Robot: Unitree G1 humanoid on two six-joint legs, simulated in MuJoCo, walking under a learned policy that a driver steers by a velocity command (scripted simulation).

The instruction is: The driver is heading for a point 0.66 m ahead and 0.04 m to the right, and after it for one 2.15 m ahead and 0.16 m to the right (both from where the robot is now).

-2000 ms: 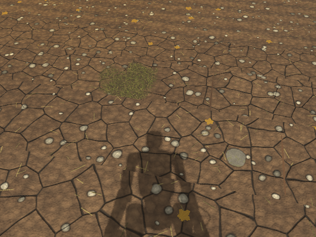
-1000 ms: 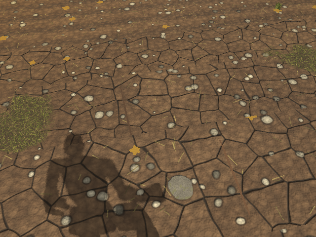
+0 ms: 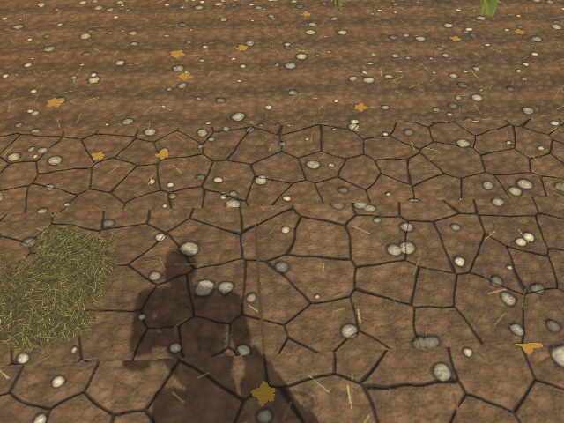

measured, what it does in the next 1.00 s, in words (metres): goes down: right foot 0.18 m lower, then left foot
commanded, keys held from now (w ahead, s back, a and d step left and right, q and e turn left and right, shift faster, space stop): w+q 0.18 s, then w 0.08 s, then no key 0.24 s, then e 0.18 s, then w+e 0.32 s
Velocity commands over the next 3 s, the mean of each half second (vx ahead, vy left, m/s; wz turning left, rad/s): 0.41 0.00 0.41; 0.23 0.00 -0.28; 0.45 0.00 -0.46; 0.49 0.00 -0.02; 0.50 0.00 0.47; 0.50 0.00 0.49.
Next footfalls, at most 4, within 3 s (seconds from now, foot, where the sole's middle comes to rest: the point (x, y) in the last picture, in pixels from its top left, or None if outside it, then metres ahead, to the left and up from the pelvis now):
0.10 right None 0.21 -0.15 -0.89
0.48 left None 0.44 0.11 -0.89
0.88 right None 0.40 -0.12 -0.89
1.34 left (235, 406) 0.65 0.07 -0.89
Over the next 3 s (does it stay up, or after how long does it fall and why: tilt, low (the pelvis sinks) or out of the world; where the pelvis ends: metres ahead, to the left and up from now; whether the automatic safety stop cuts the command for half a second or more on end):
stays up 1.40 -0.19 -0.33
